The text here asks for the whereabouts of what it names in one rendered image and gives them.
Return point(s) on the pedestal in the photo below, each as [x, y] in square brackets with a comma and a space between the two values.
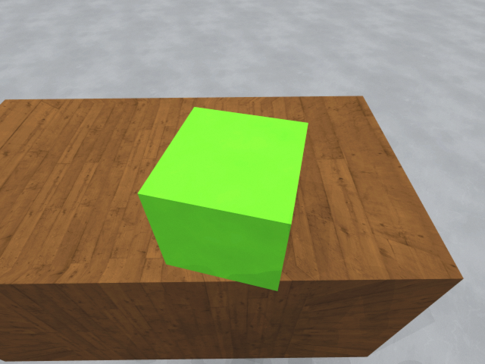
[82, 276]

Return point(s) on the carton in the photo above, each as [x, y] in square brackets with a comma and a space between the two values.
[220, 200]

